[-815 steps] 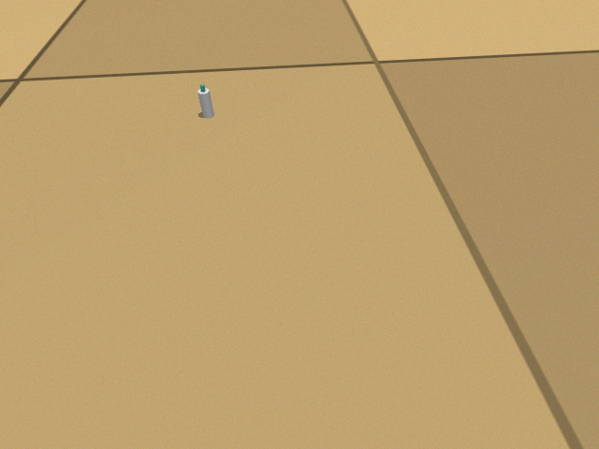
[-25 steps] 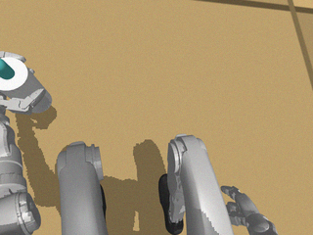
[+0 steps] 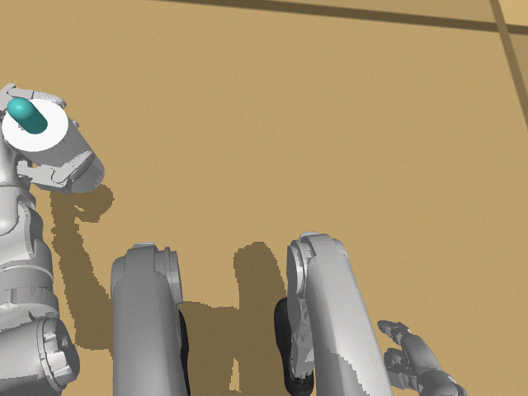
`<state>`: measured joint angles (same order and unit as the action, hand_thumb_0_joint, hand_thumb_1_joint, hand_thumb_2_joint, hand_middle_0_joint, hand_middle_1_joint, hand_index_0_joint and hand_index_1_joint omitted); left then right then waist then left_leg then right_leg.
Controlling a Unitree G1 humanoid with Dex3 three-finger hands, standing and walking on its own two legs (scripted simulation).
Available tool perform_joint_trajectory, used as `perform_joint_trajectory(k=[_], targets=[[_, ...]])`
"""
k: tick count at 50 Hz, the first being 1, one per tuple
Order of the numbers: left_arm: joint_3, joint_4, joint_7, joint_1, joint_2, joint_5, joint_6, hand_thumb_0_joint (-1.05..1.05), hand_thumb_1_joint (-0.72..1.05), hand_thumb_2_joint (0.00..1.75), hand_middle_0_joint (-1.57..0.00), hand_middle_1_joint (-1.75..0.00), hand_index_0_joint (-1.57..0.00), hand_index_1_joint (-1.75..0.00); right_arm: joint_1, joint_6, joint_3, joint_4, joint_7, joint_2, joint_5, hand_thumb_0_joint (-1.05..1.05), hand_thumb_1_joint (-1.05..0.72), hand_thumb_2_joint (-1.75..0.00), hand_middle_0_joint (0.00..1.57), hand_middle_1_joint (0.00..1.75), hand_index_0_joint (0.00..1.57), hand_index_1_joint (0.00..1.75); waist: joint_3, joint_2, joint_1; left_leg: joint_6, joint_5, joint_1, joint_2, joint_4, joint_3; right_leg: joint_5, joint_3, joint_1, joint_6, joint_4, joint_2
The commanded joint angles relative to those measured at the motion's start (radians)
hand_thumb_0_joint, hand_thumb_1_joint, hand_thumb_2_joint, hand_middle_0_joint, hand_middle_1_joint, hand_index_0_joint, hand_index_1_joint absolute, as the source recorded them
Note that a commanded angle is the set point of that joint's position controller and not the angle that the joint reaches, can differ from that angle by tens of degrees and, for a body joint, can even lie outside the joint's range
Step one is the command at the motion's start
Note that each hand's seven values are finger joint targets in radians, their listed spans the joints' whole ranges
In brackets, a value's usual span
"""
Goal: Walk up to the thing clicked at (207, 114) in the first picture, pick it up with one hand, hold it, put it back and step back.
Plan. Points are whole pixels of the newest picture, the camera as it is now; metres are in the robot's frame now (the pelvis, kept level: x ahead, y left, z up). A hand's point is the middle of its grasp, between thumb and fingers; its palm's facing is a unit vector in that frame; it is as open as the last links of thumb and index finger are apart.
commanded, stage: settle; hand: left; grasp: from the side
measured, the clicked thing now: (56, 146) +0.45 +0.27 -0.04
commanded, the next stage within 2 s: lift in 0.18 s
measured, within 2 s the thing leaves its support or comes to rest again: neither
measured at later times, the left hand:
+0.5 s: hand (51, 133) +0.45 +0.26 -0.01, palm faces +0.20 -0.98 -0.06, open 9.6 cm
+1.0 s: hand out of the picture +0.41 +0.25 +0.12, palm faces +0.19 -0.98 -0.06, open 9.6 cm
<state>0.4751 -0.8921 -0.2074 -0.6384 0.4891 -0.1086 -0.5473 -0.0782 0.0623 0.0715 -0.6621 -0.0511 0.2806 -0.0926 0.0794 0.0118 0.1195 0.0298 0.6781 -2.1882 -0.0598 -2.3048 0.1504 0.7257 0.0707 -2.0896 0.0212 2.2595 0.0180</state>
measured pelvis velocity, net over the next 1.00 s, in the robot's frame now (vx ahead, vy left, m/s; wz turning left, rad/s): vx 0.01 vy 0.00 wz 0.05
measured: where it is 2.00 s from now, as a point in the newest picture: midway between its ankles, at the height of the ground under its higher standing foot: (236, 370)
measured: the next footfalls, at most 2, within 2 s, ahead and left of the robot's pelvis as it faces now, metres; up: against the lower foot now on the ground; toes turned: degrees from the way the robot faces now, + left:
none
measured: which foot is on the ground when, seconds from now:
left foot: down 0.00-1.00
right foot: down 0.00-1.00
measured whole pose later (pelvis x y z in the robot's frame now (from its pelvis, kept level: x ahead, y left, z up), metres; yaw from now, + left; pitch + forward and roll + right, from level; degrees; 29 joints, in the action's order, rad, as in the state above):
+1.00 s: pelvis +0.01 +0.00 +0.11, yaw +3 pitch +33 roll -4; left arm 0.36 -0.48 -0.17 -0.39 0.34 -0.17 -0.35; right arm -0.13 0.03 0.00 -0.61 0.01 0.26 0.01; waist 0.18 -0.02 0.06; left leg 0.02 0.66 -1.86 -0.07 -1.94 0.09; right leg 0.70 0.04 -1.78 0.02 1.91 0.00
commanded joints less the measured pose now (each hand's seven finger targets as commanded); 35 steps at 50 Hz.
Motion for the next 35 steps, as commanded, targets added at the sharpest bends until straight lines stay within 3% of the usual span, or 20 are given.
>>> perform_joint_trajectory(k=[1, 2, 3, 4, 8, 9, 10, 11, 13, 15, 17, 20, 22, 26, 28, 29, 34, 35], targets=[[0.060, 0.259, 0.009, -0.347, 0.262, -0.036, -0.095, 0.00, 0.12, 1.34, -1.28, -1.43, -1.28, -1.45, -0.138, -0.017, -0.080, 0.046, 0.012, 0.217, 0.005, 0.00, -0.89, -0.90, 0.20, 0.30, 0.20, 0.30, 0.692, -0.222, -0.006, -0.047, -0.139, 0.522, 0.019, 0.267, -0.076, -0.208, 0.053, 0.292, -0.057, -0.253, 0.025], [0.049, 0.257, 0.008, -0.349, 0.254, -0.036, -0.098, 0.00, 0.12, 1.34, -1.28, -1.43, -1.28, -1.45, -0.133, -0.016, -0.076, 0.052, 0.011, 0.213, 0.006, 0.00, -0.89, -0.90, 0.20, 0.30, 0.20, 0.30, 0.694, -0.240, -0.005, -0.045, -0.140, 0.527, 0.021, 0.276, -0.076, -0.206, 0.052, 0.293, -0.058, -0.251, 0.022], [0.073, 0.266, 0.014, -0.353, 0.278, -0.032, -0.100, 0.00, 0.11, 1.34, -1.28, -1.43, -1.28, -1.45, -0.144, -0.016, -0.082, 0.046, 0.011, 0.214, 0.005, 0.00, -0.89, -0.90, 0.20, 0.30, 0.20, 0.30, 0.706, -0.228, -0.012, -0.046, -0.149, 0.527, 0.020, 0.274, -0.077, -0.214, 0.051, 0.305, -0.057, -0.255, 0.024], [0.054, 0.218, 0.014, -0.325, 0.256, -0.027, -0.096, 0.00, 0.12, 1.34, -1.29, -1.44, -1.29, -1.46, -0.135, -0.017, -0.078, 0.046, 0.012, 0.209, 0.005, 0.00, -0.89, -0.90, 0.20, 0.30, 0.20, 0.30, 0.680, -0.218, -0.005, -0.049, -0.142, 0.510, 0.021, 0.273, -0.079, -0.209, 0.050, 0.303, -0.055, -0.257, 0.023], [0.042, 0.223, 0.019, -0.349, 0.242, -0.021, -0.103, 0.00, 0.13, 1.34, -1.27, -1.42, -1.27, -1.44, -0.143, -0.018, -0.076, 0.041, 0.011, 0.200, 0.002, 0.00, -0.89, -0.90, 0.20, 0.30, 0.20, 0.30, 0.679, -0.212, 0.002, -0.052, -0.144, 0.495, 0.022, 0.274, -0.087, -0.216, 0.042, 0.325, -0.053, -0.268, 0.022], [0.058, 0.240, 0.024, -0.367, 0.262, -0.023, -0.104, 0.00, 0.13, 1.34, -1.27, -1.42, -1.27, -1.44, -0.140, -0.019, -0.085, 0.044, 0.011, 0.206, 0.005, 0.00, -0.89, -0.90, 0.20, 0.30, 0.20, 0.30, 0.692, -0.203, -0.006, -0.052, -0.130, 0.504, 0.022, 0.278, -0.086, -0.201, 0.040, 0.312, -0.055, -0.277, 0.023], [0.036, 0.180, 0.022, -0.323, 0.226, -0.017, -0.097, 0.00, 0.15, 1.34, -1.27, -1.42, -1.26, -1.44, -0.142, -0.018, -0.080, 0.044, 0.010, 0.205, 0.005, 0.00, -0.89, -0.90, 0.20, 0.30, 0.20, 0.30, 0.679, -0.212, -0.001, -0.049, -0.146, 0.518, 0.023, 0.288, -0.081, -0.209, 0.045, 0.309, -0.057, -0.268, 0.021], [0.055, 0.229, 0.025, -0.343, 0.252, -0.014, -0.102, 0.00, 0.16, 1.34, -1.26, -1.41, -1.26, -1.43, -0.146, -0.017, -0.087, 0.047, 0.010, 0.209, 0.005, 0.00, -0.89, -0.90, 0.20, 0.30, 0.20, 0.30, 0.697, -0.219, -0.011, -0.046, -0.144, 0.533, 0.022, 0.293, -0.079, -0.204, 0.047, 0.300, -0.059, -0.267, 0.022], [0.034, 0.199, 0.024, -0.343, 0.238, -0.010, -0.098, 0.00, 0.13, 1.33, -1.24, -1.40, -1.24, -1.42, -0.141, -0.016, -0.090, 0.051, 0.013, 0.208, 0.006, 0.00, -0.89, -0.90, 0.20, 0.30, 0.20, 0.30, 0.687, -0.218, 0.000, -0.049, -0.118, 0.533, 0.023, 0.297, -0.083, -0.186, 0.044, 0.298, -0.058, -0.281, 0.022], [0.047, 0.221, 0.027, -0.356, 0.250, -0.011, -0.100, 0.00, 0.14, 1.26, -1.30, -1.44, -1.34, -1.42, -0.155, -0.016, -0.090, 0.041, 0.011, 0.206, 0.004, 0.00, -0.93, -0.90, 0.20, 0.30, 0.20, 0.30, 0.727, -0.212, -0.007, -0.051, -0.153, 0.539, 0.025, 0.288, -0.089, -0.222, 0.036, 0.338, -0.055, -0.284, 0.020], [0.055, 0.259, 0.023, -0.358, 0.257, -0.020, -0.102, 0.00, 0.06, 1.24, -1.28, -1.46, -1.32, -1.45, -0.160, -0.020, -0.090, 0.042, 0.011, 0.202, 0.007, 0.00, -0.93, -0.90, 0.20, 0.30, 0.20, 0.30, 0.742, -0.205, -0.011, -0.055, -0.171, 0.536, 0.025, 0.285, -0.095, -0.237, 0.031, 0.366, -0.051, -0.293, 0.020], [0.054, 0.298, 0.012, -0.368, 0.269, -0.026, -0.101, 0.00, 0.07, 1.25, -1.29, -1.46, -1.32, -1.45, -0.167, -0.021, -0.096, 0.040, 0.012, 0.203, 0.012, 0.00, -0.93, -0.90, 0.20, 0.30, 0.20, 0.30, 0.769, -0.226, -0.017, -0.052, -0.198, 0.571, 0.024, 0.299, -0.095, -0.253, 0.028, 0.376, -0.054, -0.291, 0.018], [0.036, 0.268, 0.001, -0.323, 0.236, -0.030, -0.089, 0.00, 0.06, 1.25, -1.29, -1.46, -1.32, -1.45, -0.165, -0.024, -0.105, 0.045, 0.016, 0.200, 0.018, 0.00, -0.93, -0.90, 0.20, 0.30, 0.20, 0.30, 0.751, -0.202, -0.013, -0.053, -0.181, 0.572, 0.024, 0.318, -0.093, -0.235, 0.027, 0.366, -0.055, -0.309, 0.020], [0.050, 0.342, -0.011, -0.334, 0.252, -0.039, -0.073, 0.00, 0.05, 1.23, -1.28, -1.44, -1.31, -1.43, -0.170, -0.027, -0.118, 0.050, 0.021, 0.203, 0.028, 0.00, -0.93, -0.90, 0.20, 0.30, 0.20, 0.30, 0.789, -0.244, -0.036, -0.048, -0.184, 0.633, 0.025, 0.353, -0.092, -0.232, 0.021, 0.366, -0.063, -0.323, 0.015], [0.026, 0.309, -0.015, -0.271, 0.201, -0.050, -0.054, 0.00, 0.04, 1.24, -1.27, -1.45, -1.31, -1.44, -0.165, -0.028, -0.119, 0.065, 0.026, 0.198, 0.039, 0.00, -0.93, -0.90, 0.20, 0.30, 0.20, 0.30, 0.760, -0.220, -0.030, -0.049, -0.168, 0.634, 0.027, 0.378, -0.089, -0.216, 0.022, 0.373, -0.061, -0.348, 0.012], [0.044, 0.378, -0.012, -0.309, 0.233, -0.052, -0.054, 0.00, 0.07, 1.23, -1.27, -1.44, -1.30, -1.42, -0.170, -0.030, -0.122, 0.060, 0.028, 0.196, 0.040, 0.00, -0.93, -0.90, 0.20, 0.30, 0.20, 0.30, 0.787, -0.217, -0.039, -0.050, -0.173, 0.638, 0.026, 0.376, -0.094, -0.224, 0.015, 0.390, -0.060, -0.358, 0.013], [0.015, 0.382, -0.008, -0.214, 0.161, -0.075, -0.010, 0.00, 0.06, 1.23, -1.25, -1.43, -1.29, -1.42, -0.164, -0.042, -0.130, 0.079, 0.040, 0.183, 0.059, 0.00, -0.93, -0.90, 0.20, 0.30, 0.20, 0.30, 0.737, -0.148, -0.034, -0.060, -0.141, 0.624, 0.028, 0.421, -0.099, -0.200, 0.001, 0.445, -0.052, -0.437, 0.012], [0.010, 0.429, -0.006, -0.224, 0.177, -0.073, -0.006, 0.00, 0.05, 1.22, -1.25, -1.43, -1.29, -1.41, -0.150, -0.045, -0.132, 0.091, 0.043, 0.179, 0.063, 0.00, -0.92, -0.90, 0.20, 0.30, 0.20, 0.30, 0.726, -0.145, -0.035, -0.060, -0.108, 0.607, 0.027, 0.435, -0.099, -0.166, -0.006, 0.446, -0.052, -0.459, 0.013]])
